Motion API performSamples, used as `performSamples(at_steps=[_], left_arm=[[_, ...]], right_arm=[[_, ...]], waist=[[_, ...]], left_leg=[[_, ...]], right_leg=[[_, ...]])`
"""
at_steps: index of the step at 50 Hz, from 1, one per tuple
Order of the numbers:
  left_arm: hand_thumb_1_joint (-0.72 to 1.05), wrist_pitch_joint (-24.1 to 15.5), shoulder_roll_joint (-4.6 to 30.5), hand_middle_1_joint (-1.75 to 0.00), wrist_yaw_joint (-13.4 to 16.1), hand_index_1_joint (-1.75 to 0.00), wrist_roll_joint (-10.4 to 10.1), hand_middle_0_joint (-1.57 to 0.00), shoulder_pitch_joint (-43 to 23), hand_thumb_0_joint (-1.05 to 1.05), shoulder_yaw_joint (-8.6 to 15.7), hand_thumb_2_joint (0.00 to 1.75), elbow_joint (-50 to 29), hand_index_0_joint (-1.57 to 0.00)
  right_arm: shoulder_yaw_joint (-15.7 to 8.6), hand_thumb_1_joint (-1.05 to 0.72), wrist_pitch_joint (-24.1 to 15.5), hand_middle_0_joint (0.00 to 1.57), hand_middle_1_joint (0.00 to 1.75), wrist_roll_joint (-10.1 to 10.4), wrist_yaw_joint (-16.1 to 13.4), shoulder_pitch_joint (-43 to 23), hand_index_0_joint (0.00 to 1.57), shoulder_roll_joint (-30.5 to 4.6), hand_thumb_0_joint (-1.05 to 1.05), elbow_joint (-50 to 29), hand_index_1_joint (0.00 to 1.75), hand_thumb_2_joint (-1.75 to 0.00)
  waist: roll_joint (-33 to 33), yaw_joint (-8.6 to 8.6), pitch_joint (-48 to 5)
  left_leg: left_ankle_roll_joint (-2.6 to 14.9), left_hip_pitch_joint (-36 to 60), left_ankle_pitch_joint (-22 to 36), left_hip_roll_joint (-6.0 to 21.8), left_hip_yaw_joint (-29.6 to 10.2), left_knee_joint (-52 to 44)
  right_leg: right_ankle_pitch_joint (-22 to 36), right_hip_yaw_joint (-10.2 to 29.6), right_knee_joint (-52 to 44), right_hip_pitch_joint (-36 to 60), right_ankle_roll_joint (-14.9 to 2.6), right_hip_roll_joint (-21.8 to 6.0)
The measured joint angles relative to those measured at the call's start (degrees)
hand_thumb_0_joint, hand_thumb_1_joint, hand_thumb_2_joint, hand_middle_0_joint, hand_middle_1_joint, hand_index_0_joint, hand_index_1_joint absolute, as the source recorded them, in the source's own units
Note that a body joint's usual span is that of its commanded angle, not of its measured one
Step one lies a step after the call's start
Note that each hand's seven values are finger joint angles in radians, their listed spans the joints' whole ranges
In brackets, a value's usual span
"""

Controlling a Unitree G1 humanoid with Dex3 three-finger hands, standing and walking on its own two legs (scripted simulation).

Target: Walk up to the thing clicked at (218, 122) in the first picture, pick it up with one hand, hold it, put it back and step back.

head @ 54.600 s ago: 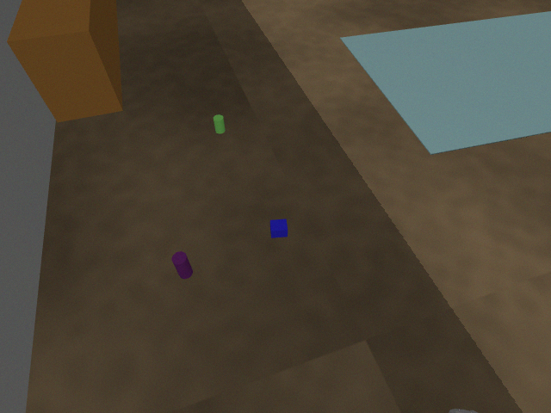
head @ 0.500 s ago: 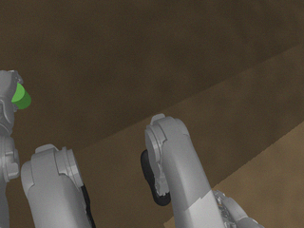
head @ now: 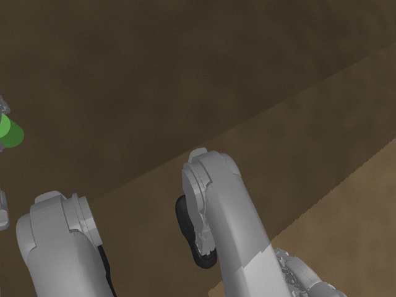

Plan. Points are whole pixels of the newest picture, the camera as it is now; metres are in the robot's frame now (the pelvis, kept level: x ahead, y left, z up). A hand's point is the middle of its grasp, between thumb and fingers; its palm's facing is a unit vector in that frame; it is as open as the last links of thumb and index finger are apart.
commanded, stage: open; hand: left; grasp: from above
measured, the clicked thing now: (1, 130) +0.46 +0.27 -0.26
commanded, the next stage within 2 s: withdraw in 0.80 s
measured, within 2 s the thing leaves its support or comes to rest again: neither
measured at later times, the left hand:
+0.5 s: hand out of the picture +0.45 +0.28 -0.21, palm faces -0.44 -0.11 -0.89, open 11.9 cm
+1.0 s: hand out of the picture +0.45 +0.28 -0.21, palm faces -0.44 -0.10 -0.89, open 13.3 cm
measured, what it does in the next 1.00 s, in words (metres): stands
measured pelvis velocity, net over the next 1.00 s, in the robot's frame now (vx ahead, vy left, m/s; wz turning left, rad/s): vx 0.00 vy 0.00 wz -0.01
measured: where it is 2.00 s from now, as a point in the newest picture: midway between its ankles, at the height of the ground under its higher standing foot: (153, 266)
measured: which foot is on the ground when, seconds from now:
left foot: down 0.00-1.00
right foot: down 0.00-1.00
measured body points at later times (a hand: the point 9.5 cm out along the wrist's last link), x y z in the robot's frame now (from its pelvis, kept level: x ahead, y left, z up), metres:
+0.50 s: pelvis +0.00 +0.00 +0.00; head +0.26 +0.09 +0.36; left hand +0.47 +0.28 -0.16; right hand +0.04 -0.26 -0.08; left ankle +0.06 +0.14 -0.27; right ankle +0.10 -0.13 -0.27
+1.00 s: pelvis +0.00 +0.00 +0.00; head +0.26 +0.09 +0.36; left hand +0.47 +0.28 -0.16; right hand +0.04 -0.26 -0.08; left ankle +0.06 +0.14 -0.27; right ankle +0.10 -0.13 -0.27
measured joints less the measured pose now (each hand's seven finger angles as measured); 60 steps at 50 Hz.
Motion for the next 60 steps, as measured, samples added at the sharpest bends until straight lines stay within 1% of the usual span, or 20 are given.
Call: performSamples(at_steps=[2,7,10,12,15,18,21,27,28,34,36,40,43,45,48,49,52,54,57,60], left_arm=[[0.24,0.08,0.37,-0.56,0.16,-0.48,0.25,-0.81,-0.1,0.04,0.01,0.4,0.42,-0.73],[0.15,0.15,0.79,-0.6,0.35,-0.55,0.07,-0.67,0.07,0.02,0.44,0.48,-0.82,-0.66],[0.09,0.41,0.56,-0.63,0.88,-0.59,0.22,-0.61,0.84,0.02,0.91,0.53,-2.01,-0.61],[0.05,0.83,0.25,-0.65,1.12,-0.61,0.17,-0.57,1.09,0.01,0.82,0.55,-2.36,-0.58],[0.0,1.46,-0.09,-0.67,1.1,-0.65,-0.12,-0.52,0.95,0.01,0.51,0.59,-2.08,-0.53],[-0.05,1.99,-0.41,-0.7,1.02,-0.68,-0.88,-0.47,0.99,0.01,0.73,0.62,-2.4,-0.48],[-0.11,2.49,-0.75,-0.73,0.76,-0.71,-1.26,-0.42,0.8,0.0,0.44,0.66,-2.29,-0.44],[-0.2,2.5,-0.98,-0.79,-0.38,-0.77,-1.91,-0.35,0.84,0.0,0.37,0.73,-2.4,-0.36],[-0.21,2.45,-0.95,-0.8,-0.48,-0.78,-1.93,-0.34,0.77,0.0,0.12,0.75,-2.27,-0.35],[-0.28,1.7,-0.22,-0.85,-1.03,-0.84,-1.6,-0.28,1.0,0.0,0.9,0.81,-2.61,-0.29],[-0.3,1.54,-0.02,-0.87,-1.09,-0.86,-1.56,-0.26,0.82,0.0,0.32,0.83,-2.53,-0.27],[-0.33,1.02,0.0,-0.91,-1.04,-0.9,-1.52,-0.24,1.24,0.0,0.72,0.87,-3.66,-0.24],[-0.34,1.02,-0.14,-0.94,-0.91,-0.93,-1.15,-0.22,1.12,0.0,-0.07,0.89,-3.47,-0.23],[-0.35,1.06,-0.4,-0.96,-0.73,-0.95,-1.13,-0.21,1.34,0.0,0.12,0.91,-3.83,-0.21],[-0.37,1.47,-0.47,-0.98,-0.46,-0.97,-1.12,-0.19,0.98,0.0,-0.48,0.93,-2.85,-0.19],[-0.38,1.58,-0.45,-0.99,-0.58,-0.98,-1.12,-0.18,0.99,0.0,-0.26,0.93,-2.88,-0.18],[-0.43,1.95,-0.77,-1.0,-0.43,-0.99,-1.49,-0.15,1.61,0.0,1.08,0.95,-4.82,-0.16],[-0.45,2.32,-1.18,-1.01,-0.6,-1.0,-1.58,-0.13,2.47,0.0,1.54,0.96,-7.15,-0.14],[-0.48,3.0,-2.27,-1.02,-1.91,-1.01,-1.98,-0.12,4.57,0.0,2.41,0.97,-12.48,-0.12],[-0.5,4.54,-4.05,-1.01,-3.69,-1.01,-3.4,-0.11,7.06,0.0,2.2,0.98,-18.67,-0.11]], right_arm=[[0.13,-0.9,-0.27,0.2,0.3,-0.21,0.23,0.03,0.2,-0.07,0.0,-0.01,0.29,-0.89],[0.33,-0.9,-0.96,0.2,0.3,-0.51,0.63,0.22,0.2,-0.21,0.0,0.04,0.3,-0.89],[0.29,-0.9,-0.95,0.2,0.3,-0.59,0.94,0.46,0.2,-0.22,0.0,0.19,0.3,-0.89],[0.23,-0.9,-0.82,0.2,0.3,-0.7,1.18,0.58,0.2,-0.14,0.0,0.31,0.3,-0.89],[0.33,-0.9,-0.7,0.2,0.3,-0.76,1.6,0.45,0.2,-0.04,0.0,0.47,0.3,-0.89],[0.42,-0.9,-0.52,0.2,0.3,-0.55,1.77,0.2,0.2,0.09,0.0,0.42,0.3,-0.89],[0.39,-0.9,-0.53,0.2,0.3,-0.47,1.89,0.0,0.2,0.27,0.0,0.37,0.3,-0.89],[0.47,-0.9,-0.41,0.2,0.3,0.0,1.86,-0.31,0.2,0.35,0.0,-0.08,0.3,-0.89],[0.5,-0.9,-0.47,0.2,0.3,0.05,1.85,-0.37,0.2,0.35,0.0,-0.09,0.3,-0.89],[0.45,-0.9,-0.6,0.2,0.3,0.09,1.68,-0.56,0.2,0.11,0.0,-0.68,0.3,-0.89],[0.44,-0.9,-0.73,0.2,0.3,0.03,1.63,-0.66,0.2,-0.03,0.0,-0.65,0.3,-0.89],[0.31,-0.9,-0.7,0.2,0.3,0.06,1.48,-0.64,0.2,-0.32,0.0,-0.58,0.3,-0.89],[0.3,-0.9,-0.61,0.2,0.3,-0.07,1.52,-0.57,0.2,-0.41,0.0,-0.31,0.3,-0.89],[0.19,-0.9,-0.47,0.2,0.3,0.02,1.46,-0.42,0.2,-0.39,0.0,-0.25,0.3,-0.89],[0.4,-0.9,-0.45,0.2,0.3,-0.12,1.6,-0.49,0.2,-0.36,0.0,-0.17,0.3,-0.89],[0.45,-0.9,-0.48,0.2,0.3,-0.04,1.63,-0.46,0.2,-0.36,0.0,-0.28,0.3,-0.89],[0.17,-0.91,-0.57,0.2,0.3,0.2,1.56,-0.08,0.2,-0.2,0.0,-0.5,0.3,-0.89],[-0.17,-0.91,-0.43,0.2,0.3,0.4,1.69,0.28,0.2,-0.07,0.0,-0.41,0.3,-0.89],[-1.29,-0.92,0.43,0.2,0.3,1.23,1.96,1.05,0.2,0.25,0.0,-0.24,0.3,-0.9],[-3.15,-0.92,1.81,0.2,0.3,2.6,2.02,1.76,0.2,0.76,0.0,0.12,0.3,-0.9]], waist=[[-0.22,-0.26,0.19],[-0.74,-0.51,0.84],[-0.59,-0.54,0.67],[-0.47,-0.56,0.45],[-0.25,-0.62,0.22],[0.04,-0.47,0.08],[0.21,-0.44,-0.07],[0.44,-0.21,-0.15],[0.37,-0.21,-0.12],[-0.02,-0.22,0.29],[-0.23,-0.19,0.46],[-0.31,0.03,0.57],[-0.36,0.01,0.4],[-0.2,0.11,0.23],[-0.19,-0.02,0.19],[-0.16,-0.06,0.19],[0.1,0.16,0.14],[0.39,0.42,-0.27],[1.33,1.18,-1.77],[2.66,2.58,-4.14]], left_leg=[[0.04,0.04,0.02,-0.03,-0.07,0.07],[0.03,-0.04,0.0,-0.03,-0.46,0.36],[0.05,-0.24,-0.1,-0.07,-0.53,0.39],[0.09,-0.28,-0.2,-0.07,-0.44,0.34],[0.23,-0.27,-0.35,-0.01,-0.36,0.3],[0.38,-0.33,-0.43,0.13,-0.39,0.25],[0.44,-0.33,-0.38,0.18,-0.17,0.06],[0.45,-0.24,-0.38,0.22,-0.07,-0.16],[0.41,-0.17,-0.39,0.22,-0.03,-0.19],[0.15,0.15,-0.39,0.12,-0.24,-0.16],[0.09,0.22,-0.36,0.11,-0.29,-0.11],[0.01,0.1,-0.3,0.08,-0.51,0.03],[0.02,0.08,-0.31,0.04,-0.44,0.06],[0.01,0.05,-0.36,0.03,-0.45,0.06],[0.18,0.17,-0.44,0.12,-0.34,0.04],[0.23,0.14,-0.44,0.15,-0.34,0.05],[0.2,0.02,-0.37,0.14,-0.31,-0.09],[0.18,-0.06,-0.34,0.09,-0.13,-0.29],[0.18,-0.22,-0.4,0.0,0.28,-0.75],[0.22,0.19,-0.62,-0.01,1.06,-1.8]], right_leg=[[0.01,-0.05,0.01,0.1,0.07,-0.01],[0.14,-0.37,-0.06,0.22,0.2,0.11],[0.01,-0.47,-0.14,0.15,-0.05,0.07],[-0.13,-0.42,-0.15,0.13,-0.12,0.02],[-0.26,-0.35,-0.22,0.16,0.05,0.04],[-0.21,-0.38,-0.43,0.13,0.3,0.17],[-0.19,-0.23,-0.52,0.08,0.08,0.15],[-0.2,-0.16,-0.66,0.09,0.12,0.14],[-0.21,-0.14,-0.63,0.11,0.05,0.12],[-0.19,-0.28,-0.51,0.32,0.14,0.06],[-0.12,-0.31,-0.45,0.33,0.13,0.08],[-0.01,-0.48,-0.46,0.28,0.15,0.12],[-0.09,-0.44,-0.38,0.28,0.01,0.07],[-0.15,-0.46,-0.4,0.28,-0.07,0.05],[-0.17,-0.36,-0.43,0.38,0.14,0.11],[-0.15,-0.35,-0.46,0.36,0.19,0.14],[-0.11,-0.38,-0.62,0.29,-0.01,0.11],[-0.18,-0.26,-0.68,0.19,-0.2,0.01],[-0.48,0.03,-0.82,-0.01,-0.26,-0.23],[-1.03,0.6,-1.3,0.24,-0.33,-0.53]])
